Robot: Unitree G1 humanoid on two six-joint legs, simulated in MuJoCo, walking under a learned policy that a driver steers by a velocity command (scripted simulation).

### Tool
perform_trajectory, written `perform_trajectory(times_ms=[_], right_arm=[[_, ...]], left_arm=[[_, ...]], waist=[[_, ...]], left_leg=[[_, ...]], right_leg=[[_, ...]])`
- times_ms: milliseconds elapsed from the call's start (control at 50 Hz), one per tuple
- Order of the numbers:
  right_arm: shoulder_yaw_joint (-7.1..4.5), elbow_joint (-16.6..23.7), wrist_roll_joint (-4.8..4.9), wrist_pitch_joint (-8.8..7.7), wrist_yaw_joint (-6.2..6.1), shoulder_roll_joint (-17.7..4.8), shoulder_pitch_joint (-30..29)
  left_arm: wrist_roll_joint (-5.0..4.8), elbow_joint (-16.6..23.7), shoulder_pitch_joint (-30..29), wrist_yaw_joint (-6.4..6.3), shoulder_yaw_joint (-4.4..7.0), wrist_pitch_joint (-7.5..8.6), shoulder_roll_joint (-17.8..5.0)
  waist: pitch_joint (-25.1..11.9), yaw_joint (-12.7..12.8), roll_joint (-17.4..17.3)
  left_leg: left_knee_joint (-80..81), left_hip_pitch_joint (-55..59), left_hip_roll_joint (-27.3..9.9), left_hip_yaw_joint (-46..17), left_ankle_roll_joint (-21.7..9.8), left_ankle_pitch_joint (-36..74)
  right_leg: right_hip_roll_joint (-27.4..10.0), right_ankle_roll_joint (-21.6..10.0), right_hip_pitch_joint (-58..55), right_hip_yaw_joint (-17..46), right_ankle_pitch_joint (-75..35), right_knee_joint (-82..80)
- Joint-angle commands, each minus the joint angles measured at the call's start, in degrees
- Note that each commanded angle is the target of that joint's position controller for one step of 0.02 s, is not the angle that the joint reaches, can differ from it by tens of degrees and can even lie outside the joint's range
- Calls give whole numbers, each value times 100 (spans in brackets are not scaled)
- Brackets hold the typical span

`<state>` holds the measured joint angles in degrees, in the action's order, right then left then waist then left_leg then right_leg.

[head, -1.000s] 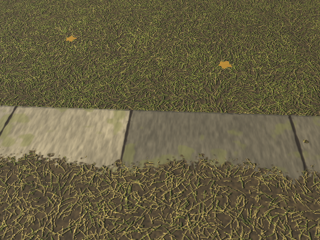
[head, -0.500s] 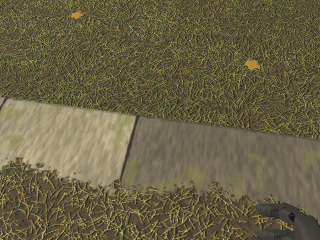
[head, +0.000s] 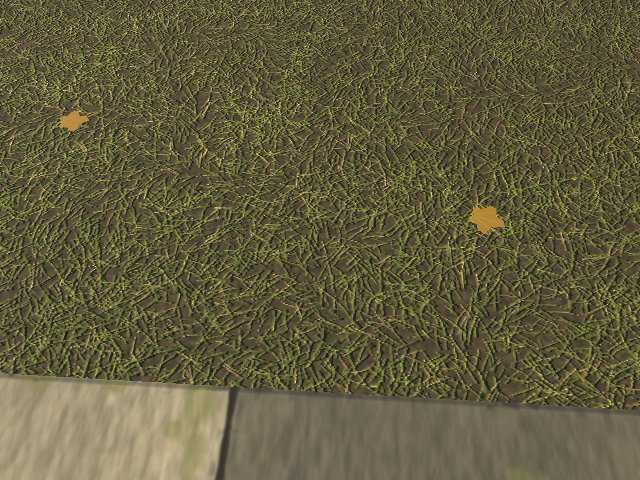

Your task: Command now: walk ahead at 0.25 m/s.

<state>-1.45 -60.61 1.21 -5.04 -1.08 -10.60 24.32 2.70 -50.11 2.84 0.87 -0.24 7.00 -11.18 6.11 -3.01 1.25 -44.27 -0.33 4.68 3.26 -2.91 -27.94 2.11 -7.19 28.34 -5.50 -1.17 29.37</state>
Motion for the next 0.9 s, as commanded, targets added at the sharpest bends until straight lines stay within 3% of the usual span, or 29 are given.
perform_trajectory(times_ms=[20,40,60,80,100,140,200,280,320,360,380,400,420,440,500,580,900], right_arm=[[-103,-54,128,127,-120,-521,1570],[-145,122,-32,154,-93,-638,786],[-149,246,-178,177,-64,-609,253],[-175,318,-295,257,-26,-610,-40],[-152,254,-339,378,10,-444,116],[-80,119,-289,566,12,-148,325],[-49,133,-256,690,-48,-200,-43],[-26,142,-257,744,-79,-348,-562],[10,71,-250,701,-87,-288,-552],[54,-25,-279,615,-111,-258,-415],[58,-35,-330,546,-128,-388,-321],[39,-6,-256,499,-132,-582,-577],[98,-27,-206,438,-110,-362,-709],[123,-25,-178,373,-102,-301,-812],[97,-62,-131,324,-128,-351,-755],[110,-172,-168,361,-118,-225,-391],[152,-357,-167,378,-153,-87,-146]], left_arm=[[-257,-266,2014,1,341,-114,-1064],[-297,-174,1368,-51,262,-167,-751],[-273,-216,1083,-107,170,-194,-437],[-275,-304,1166,-158,111,-190,-317],[-246,-417,1274,-188,80,-196,-306],[-170,-485,1244,-159,87,-155,-438],[-99,-523,1166,-106,103,-182,-589],[-133,-590,1279,-130,174,-414,-725],[-170,-606,1233,-167,183,-528,-701],[-202,-669,1371,-201,172,-603,-606],[-214,-689,1487,-204,170,-623,-523],[-297,-707,1702,-189,159,-652,-365],[-276,-793,1639,-168,141,-665,-304],[-237,-836,1679,-155,135,-659,-257],[-185,-965,1723,-158,148,-629,-387],[-222,-1084,1598,-202,108,-603,-278],[-224,-1480,1760,-290,65,-634,-99]], waist=[[-3290,488,177],[-2263,426,58],[-1465,311,-145],[-1115,274,-151],[-1074,143,-45],[-1175,-48,66],[-1135,-51,323],[-844,178,549],[-608,147,436],[-378,141,170],[-266,216,-93],[-31,515,-654],[-12,535,-810],[-123,619,-840],[-231,599,-518],[-225,421,-179],[-209,368,-156]], left_leg=[[-3834,-2326,28,-1099,119,-538],[-3498,-2605,-200,-916,169,-161],[-2980,-2668,-393,-827,183,47],[-2485,-2379,-509,-849,187,221],[-2146,-1875,-513,-804,220,340],[-1633,-1268,-463,-643,274,368],[-525,-1170,-534,-474,252,567],[267,-1131,-554,-308,224,837],[899,-932,-523,-213,176,1005],[1918,-617,-650,-403,50,1339],[2410,-676,-1049,-899,-43,1261],[2731,-1455,-1311,-1376,-189,607],[3087,-2195,-1369,-1475,-150,170],[3231,-2459,-1311,-1414,-38,120],[3081,-2108,-1070,-1115,61,703],[2829,-1607,-1002,-979,-34,1165],[2727,-1290,-966,-870,-68,1684]], right_leg=[[-2713,-1575,-4676,3085,-6405,91],[-2380,-1436,-3718,2588,-4882,-369],[-2066,-1179,-2823,2186,-3940,-730],[-1833,-931,-2171,1832,-3762,-959],[-1700,-799,-1690,1593,-3639,-1101],[-1539,-729,-1134,1256,-3364,-1249],[-1328,-529,-933,1025,-1894,-1430],[-1251,-359,-650,1371,1750,-1921],[-1266,-253,-459,1518,2600,-1949],[-1174,71,-274,1560,3088,-1872],[-1008,279,-319,1476,2918,-1619],[-543,428,-611,1021,2377,-1466],[-423,469,-1497,831,1609,-1137],[-469,469,-2049,835,1210,-987],[-620,428,-2110,968,1104,-1024],[-663,437,-1739,1019,1218,-1177],[-708,448,-1824,1014,795,-1065]])
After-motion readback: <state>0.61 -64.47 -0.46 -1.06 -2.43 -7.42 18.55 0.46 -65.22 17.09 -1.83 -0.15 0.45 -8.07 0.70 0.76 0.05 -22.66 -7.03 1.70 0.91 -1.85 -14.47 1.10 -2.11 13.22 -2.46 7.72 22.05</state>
